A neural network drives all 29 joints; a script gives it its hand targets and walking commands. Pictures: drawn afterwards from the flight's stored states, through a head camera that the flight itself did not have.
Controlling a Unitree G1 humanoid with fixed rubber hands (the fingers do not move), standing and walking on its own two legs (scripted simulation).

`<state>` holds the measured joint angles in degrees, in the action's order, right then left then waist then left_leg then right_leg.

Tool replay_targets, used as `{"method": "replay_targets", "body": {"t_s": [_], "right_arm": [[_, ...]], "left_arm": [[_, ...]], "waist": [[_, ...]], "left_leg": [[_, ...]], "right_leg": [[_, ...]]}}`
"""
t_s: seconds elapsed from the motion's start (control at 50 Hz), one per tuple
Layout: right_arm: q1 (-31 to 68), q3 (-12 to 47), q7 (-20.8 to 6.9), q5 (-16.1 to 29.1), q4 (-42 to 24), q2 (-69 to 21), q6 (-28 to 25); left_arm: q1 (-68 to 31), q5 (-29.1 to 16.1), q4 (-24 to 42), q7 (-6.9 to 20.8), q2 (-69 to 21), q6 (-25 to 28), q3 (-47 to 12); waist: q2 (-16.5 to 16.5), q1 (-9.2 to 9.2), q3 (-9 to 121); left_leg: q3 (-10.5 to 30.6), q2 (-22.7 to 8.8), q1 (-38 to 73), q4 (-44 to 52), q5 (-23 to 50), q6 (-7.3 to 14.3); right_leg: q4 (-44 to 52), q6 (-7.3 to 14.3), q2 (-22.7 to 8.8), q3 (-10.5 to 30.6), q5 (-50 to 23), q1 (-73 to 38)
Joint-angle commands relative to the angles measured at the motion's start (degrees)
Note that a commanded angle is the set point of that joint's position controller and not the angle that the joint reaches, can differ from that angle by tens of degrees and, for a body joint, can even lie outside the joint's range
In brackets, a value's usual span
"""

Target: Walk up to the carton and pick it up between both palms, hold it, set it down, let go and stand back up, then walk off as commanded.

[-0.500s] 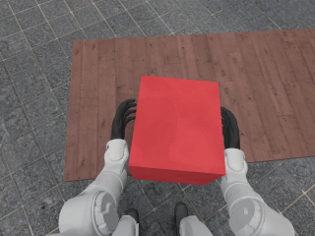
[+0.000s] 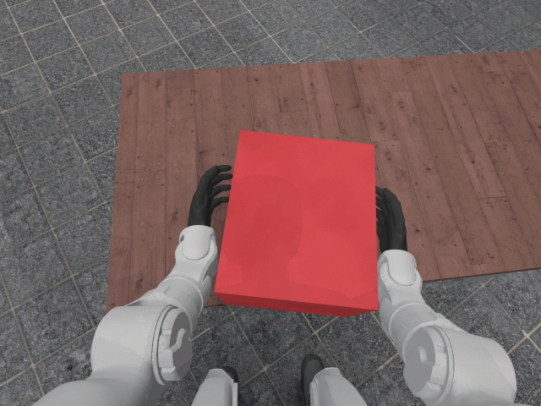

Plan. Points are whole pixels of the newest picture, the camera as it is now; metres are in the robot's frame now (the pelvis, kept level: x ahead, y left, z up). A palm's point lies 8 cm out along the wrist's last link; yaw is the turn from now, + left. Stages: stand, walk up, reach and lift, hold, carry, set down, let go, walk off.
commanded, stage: set down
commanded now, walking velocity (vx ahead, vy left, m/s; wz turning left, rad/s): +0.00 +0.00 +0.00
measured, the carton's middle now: (295, 229) +0.39 -0.03 -0.08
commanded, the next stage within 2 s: none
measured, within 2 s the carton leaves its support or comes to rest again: neither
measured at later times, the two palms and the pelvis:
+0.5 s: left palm (177, 229) +0.38 +0.15 -0.06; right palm (436, 238) +0.36 -0.25 -0.05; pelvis -0.02 -0.03 -0.01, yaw +1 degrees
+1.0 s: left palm (153, 282) +0.30 +0.17 -0.04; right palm (429, 284) +0.29 -0.22 -0.05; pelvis -0.03 -0.03 +0.00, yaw +1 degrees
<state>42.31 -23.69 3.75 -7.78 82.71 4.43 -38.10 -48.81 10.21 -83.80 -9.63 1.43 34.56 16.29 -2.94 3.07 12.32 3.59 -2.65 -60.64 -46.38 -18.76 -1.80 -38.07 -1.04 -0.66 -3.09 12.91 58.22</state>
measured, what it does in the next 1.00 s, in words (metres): stands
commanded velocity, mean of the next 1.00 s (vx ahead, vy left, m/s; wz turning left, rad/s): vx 0.00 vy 0.00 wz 0.00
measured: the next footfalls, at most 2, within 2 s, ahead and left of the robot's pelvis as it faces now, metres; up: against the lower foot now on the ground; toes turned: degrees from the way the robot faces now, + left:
none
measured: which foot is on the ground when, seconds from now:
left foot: down 0.00-1.00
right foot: down 0.00-1.00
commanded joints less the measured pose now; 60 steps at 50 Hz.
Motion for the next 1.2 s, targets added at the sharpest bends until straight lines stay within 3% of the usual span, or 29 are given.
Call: {"method": "replay_targets", "body": {"t_s": [0.0, 0.1, 0.12, 0.16, 0.2, 0.28, 0.32, 0.38, 0.44, 0.46, 0.52, 0.54, 0.58, 0.62, 0.64, 0.66, 0.74, 0.78, 0.8, 0.82, 0.86, 0.88, 0.94, 0.98, 1.02, 1.06, 1.1, 1.14, 1.18], "right_arm": [[25.7, 8.0, -1.3, 3.0, 1.3, 2.3, -3.2], [25.4, 8.5, -0.6, 8.4, 1.3, 14.7, -4.3], [26.9, 9.9, -0.5, 9.7, 0.4, 15.0, -4.0], [26.8, 11.3, -0.9, 11.9, 0.1, 15.3, -4.1], [26.2, 14.6, -1.6, 14.4, 1.5, 14.9, -3.1], [22.8, 18.9, -2.4, 18.9, 1.2, 14.8, -1.9], [22.2, 21.8, -3.0, 21.1, 0.6, 14.7, -1.0], [18.7, 24.7, -3.2, 23.9, -2.1, 15.0, -0.9], [15.7, 27.7, -2.8, 25.5, -3.0, 13.8, -0.3], [13.0, 28.8, -3.0, 27.3, -5.6, 13.5, -1.3], [9.9, 30.4, -2.2, 27.1, -7.7, 12.0, -2.5], [9.0, 30.5, -1.9, 27.3, -8.9, 11.6, -3.1], [13.7, 27.9, -1.9, 26.2, -8.4, 12.6, -2.3], [6.4, 29.4, -1.5, 26.4, -12.2, 11.0, -3.2], [10.2, 28.8, -1.6, 25.9, -10.9, 11.0, -2.9], [8.8, 27.7, -1.3, 24.9, -11.8, 12.3, -3.2], [4.4, 27.7, -0.3, 23.9, -14.5, 10.6, -4.9], [6.8, 25.8, -0.5, 23.2, -14.4, 11.1, -4.1], [6.0, 26.3, -0.7, 23.2, -12.5, 11.3, -3.5], [2.0, 26.2, -0.4, 23.4, -16.6, 10.8, -4.2], [-2.6, 26.0, -0.2, 23.0, -16.5, 11.5, -4.9], [0.0, 26.1, -0.3, 23.2, -15.4, 11.2, -4.5], [-3.8, 26.2, -0.3, 23.5, -17.9, 10.4, -4.3], [2.4, 25.2, -0.7, 22.8, -17.3, 10.2, -2.8], [-8.8, 26.4, -0.6, 22.6, -20.0, 8.4, -3.8], [-2.9, 24.8, -1.1, 22.5, -17.7, 10.1, -2.6], [-14.0, 27.8, -0.7, 23.1, -22.9, 6.5, -3.2], [-8.7, 26.0, -0.5, 22.3, -20.6, 7.2, -2.4], [-15.0, 26.0, -0.4, 22.0, -22.7, 6.7, -2.7]], "left_arm": [[-22.2, -3.9, 3.0, 1.7, 0.9, 3.0, -6.2], [-22.4, -7.8, 3.0, 1.4, 10.2, 2.9, -7.5], [-23.4, -9.1, 2.3, 1.5, 11.4, 3.0, -7.5], [-23.7, -11.8, 2.8, 2.0, 11.3, 3.8, -9.8], [-22.6, -13.9, 0.2, 2.8, 12.6, 3.9, -10.2], [-20.6, -17.5, 0.5, 4.3, 14.9, 4.7, -12.3], [-19.5, -19.5, -1.6, 5.2, 15.9, 5.2, -13.7], [-15.2, -21.7, 1.4, 6.5, 16.9, 5.7, -15.0], [-13.2, -21.3, -0.5, 8.3, 19.6, 5.8, -13.1], [-9.9, -21.6, 2.9, 8.5, 18.7, 6.1, -13.9], [-5.8, -21.3, 4.9, 9.7, 18.5, 6.6, -13.4], [-6.2, -20.9, 8.0, 9.7, 19.2, 6.8, -12.6], [-10.2, -21.9, 7.5, 9.9, 19.2, 6.9, -13.9], [-3.0, -21.4, 12.6, 9.9, 18.4, 7.0, -13.3], [-6.2, -21.6, 11.2, 9.6, 18.6, 7.4, -13.5], [-4.2, -21.6, 12.7, 9.8, 18.2, 7.2, -13.7], [1.1, -20.5, 16.1, 10.5, 16.9, 6.9, -13.1], [-1.6, -21.1, 16.6, 10.1, 16.4, 6.5, -14.8], [-0.7, -20.8, 14.3, 10.1, 16.6, 6.3, -14.2], [4.5, -20.9, 19.8, 9.9, 15.0, 6.2, -15.1], [8.9, -20.0, 21.4, 10.1, 15.1, 6.1, -14.5], [7.2, -20.2, 17.7, 10.5, 15.8, 5.5, -14.4], [12.0, -20.7, 21.4, 11.0, 14.1, 4.7, -16.3], [5.7, -22.3, 18.6, 10.7, 15.6, 4.6, -16.8], [17.6, -21.4, 24.7, 10.5, 13.6, 4.7, -16.1], [11.0, -22.4, 22.4, 10.6, 15.3, 4.4, -16.6], [23.2, -22.3, 25.9, 11.0, 14.0, 4.0, -15.9], [17.9, -22.3, 24.8, 11.7, 15.4, 3.6, -15.9], [23.0, -21.6, 29.8, 11.6, 16.1, 3.5, -15.0]], "waist": [[-6.5, 0.01, 42.6], [-8.5, 0.10, 46.9], [-7.1, -1.02, 47.7], [-5.9, -0.07, 46.7], [-4.2, -1.37, 43.7], [-4.9, -1.25, 41.1], [-2.9, -1.42, 38.5], [-2.8, -2.18, 40.3], [0.7, -2.95, 36.7], [0.1, -3.12, 38.6], [2.1, -3.51, 38.8], [1.0, -4.12, 40.3], [1.3, -2.56, 38.4], [1.7, -3.11, 39.9], [0.8, -3.54, 40.7], [1.9, -2.37, 40.2], [1.3, -2.89, 40.8], [0.0, -1.92, 38.3], [-0.1, -2.73, 34.5], [0.9, -1.99, 35.9], [0.9, -1.60, 35.6], [0.8, -2.63, 32.3], [1.9, -1.60, 26.0], [3.0, -1.25, 21.7], [3.6, -1.49, 21.2], [4.2, -0.74, 17.1], [6.7, -1.91, 16.2], [5.2, -1.24, 13.9], [4.7, -1.76, 12.4]], "left_leg": [[-3.9, 1.2, 32.2, -4.5, 35.9, -6.3], [-4.2, 1.2, 34.9, -5.1, 38.2, -7.5], [-4.5, 1.1, 33.2, -4.9, 36.2, -7.0], [-4.4, 1.1, 32.5, -4.3, 35.0, -6.5], [-4.5, 1.3, 30.6, -4.0, 31.7, -5.6], [-4.5, 1.9, 29.6, -2.6, 28.3, -4.6], [-4.9, 2.3, 28.1, -2.2, 25.9, -3.8], [-4.8, 2.6, 29.3, -2.0, 29.0, -3.8], [-5.3, 3.8, 22.3, -0.9, 22.9, -2.0], [-5.1, 3.9, 22.9, -0.9, 25.4, -2.2], [-4.9, 4.4, 20.9, -0.6, 25.1, -1.7], [-5.2, 4.4, 20.0, -0.5, 25.4, -2.0], [-4.9, 4.4, 17.3, 0.3, 19.3, -1.7], [-4.7, 4.6, 20.0, 0.2, 22.3, -1.7], [-4.8, 4.5, 18.4, 0.5, 20.1, -1.8], [-4.5, 4.6, 19.4, 0.3, 20.1, -1.7], [-4.5, 4.6, 21.1, -0.1, 21.6, -2.2], [-4.0, 4.4, 21.0, 0.7, 16.8, -2.3], [-4.0, 4.3, 19.9, 1.5, 13.5, -2.1], [-3.7, 4.3, 22.5, 1.6, 16.5, -2.3], [-3.2, 4.3, 26.0, 2.0, 19.1, -2.6], [-3.4, 4.2, 24.7, 2.7, 15.7, -2.4], [-3.0, 4.3, 26.9, 4.3, 13.3, -1.9], [-3.5, 4.4, 22.3, 5.7, 5.6, -0.9], [-3.1, 4.4, 28.0, 6.3, 10.2, -1.2], [-2.7, 4.1, 25.1, 8.1, 3.9, -0.6], [-3.0, 4.7, 27.7, 8.1, 8.5, 0.0], [-3.0, 5.1, 25.8, 9.2, 5.2, 0.1], [-3.2, 5.1, 28.1, 9.9, 5.2, 0.1]], "right_leg": [[-3.1, 3.1, 4.7, -2.5, -10.3, -4.3], [-3.9, 3.2, 5.0, -2.1, -14.2, -5.1], [-4.2, 2.9, 4.8, -1.5, -13.6, -5.9], [-4.8, 2.5, 4.8, -1.6, -13.7, -6.0], [-5.2, 2.4, 4.2, -1.0, -12.2, -6.4], [-5.5, 2.4, 3.9, -0.9, -11.7, -8.3], [-5.4, 2.0, 3.8, -0.8, -10.6, -9.8], [-5.4, 2.0, 4.0, -0.3, -16.0, -12.9], [-5.9, 1.2, 3.0, 2.2, -17.5, -19.4], [-6.1, 1.0, 3.4, 2.2, -20.9, -22.3], [-6.3, 0.6, 3.4, 3.1, -24.3, -26.5], [-5.9, 0.7, 3.2, 3.8, -24.8, -28.3], [-5.6, 0.8, 3.4, 3.3, -17.5, -25.9], [-5.0, 0.8, 3.8, 3.9, -19.6, -29.1], [-4.6, 1.1, 3.6, 4.0, -15.9, -27.8], [-4.7, 1.0, 4.0, 3.4, -16.0, -27.9], [-4.0, 1.1, 4.0, 4.0, -17.2, -29.8], [-3.3, 1.5, 4.0, 3.4, -10.3, -26.7], [-3.0, 1.7, 3.8, 3.9, -6.3, -25.7], [-2.5, 1.6, 4.3, 3.7, -10.0, -29.0], [-1.7, 1.6, 4.4, 3.6, -12.7, -30.0], [-1.1, 1.7, 4.1, 3.6, -8.4, -27.8], [0.4, 1.7, 4.0, 3.5, -6.5, -29.9], [0.9, 1.9, 3.4, 4.4, 3.3, -28.3], [1.7, 1.6, 3.7, 4.8, -2.2, -33.0], [2.1, 2.1, 3.3, 4.9, 5.1, -30.7], [3.0, 1.6, 3.0, 6.0, -1.3, -37.5], [4.2, 1.8, 2.5, 6.6, 2.4, -36.5], [4.7, 1.8, 2.2, 7.6, 2.1, -38.8]]}}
